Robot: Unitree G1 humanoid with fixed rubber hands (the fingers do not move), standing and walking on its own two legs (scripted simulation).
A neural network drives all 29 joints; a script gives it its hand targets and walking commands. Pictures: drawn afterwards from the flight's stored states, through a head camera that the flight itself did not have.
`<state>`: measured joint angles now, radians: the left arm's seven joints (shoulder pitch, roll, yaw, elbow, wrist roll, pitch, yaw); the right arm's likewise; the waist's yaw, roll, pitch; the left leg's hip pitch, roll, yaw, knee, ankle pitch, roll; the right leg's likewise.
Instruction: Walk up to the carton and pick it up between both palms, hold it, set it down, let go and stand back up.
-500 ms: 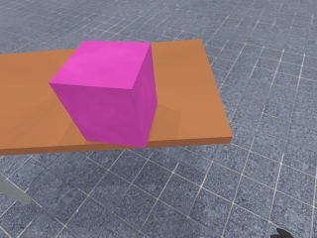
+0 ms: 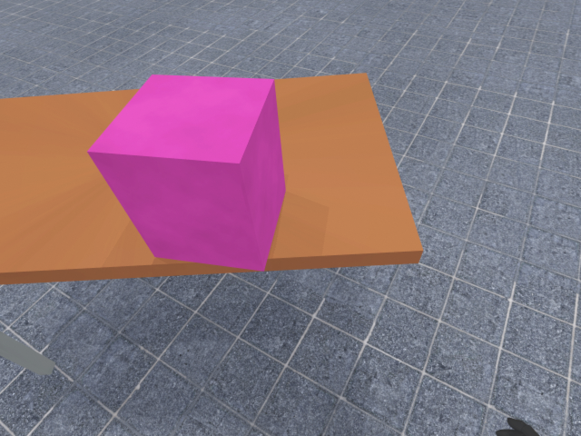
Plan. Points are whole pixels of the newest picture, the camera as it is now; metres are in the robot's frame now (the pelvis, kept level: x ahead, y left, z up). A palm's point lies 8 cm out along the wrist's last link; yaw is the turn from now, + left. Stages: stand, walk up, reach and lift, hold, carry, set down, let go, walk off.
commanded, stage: walk up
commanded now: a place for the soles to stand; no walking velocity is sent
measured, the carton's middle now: (209, 175) +0.52 +0.16 +0.06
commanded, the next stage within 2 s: none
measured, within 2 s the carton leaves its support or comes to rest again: neither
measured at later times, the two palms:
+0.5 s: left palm out of the picture +0.08 +0.30 -0.10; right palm out of the picture +0.10 -0.30 -0.11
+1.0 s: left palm out of the picture +0.02 +0.48 -0.12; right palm out of the picture +0.10 -0.16 -0.12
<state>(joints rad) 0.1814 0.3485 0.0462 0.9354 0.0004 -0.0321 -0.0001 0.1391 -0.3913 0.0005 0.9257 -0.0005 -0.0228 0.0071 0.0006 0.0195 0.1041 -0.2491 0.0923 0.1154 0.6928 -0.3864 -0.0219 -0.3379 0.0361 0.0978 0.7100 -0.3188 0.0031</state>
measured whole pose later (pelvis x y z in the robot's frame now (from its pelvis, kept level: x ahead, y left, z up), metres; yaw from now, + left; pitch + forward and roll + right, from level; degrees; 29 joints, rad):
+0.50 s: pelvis +0.00 +0.00 +0.00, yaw +0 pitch -3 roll +1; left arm 0.17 0.35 0.05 0.94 0.00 -0.03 0.00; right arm 0.14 -0.39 0.00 0.93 0.00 -0.03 0.01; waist 0.00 0.01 0.10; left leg -0.25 0.09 0.12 0.69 -0.38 -0.02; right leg -0.34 0.04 0.10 0.70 -0.31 0.00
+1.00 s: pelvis +0.00 +0.15 -0.02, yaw +2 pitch -5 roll -4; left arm 0.30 0.37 0.10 0.94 0.00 -0.04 0.09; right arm 0.18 -0.43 -0.02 0.92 0.00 0.04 0.08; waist 0.00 0.08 0.11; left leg -0.38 0.05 0.13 0.89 -0.43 0.07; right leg -0.48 0.00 0.12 1.17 -0.46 0.00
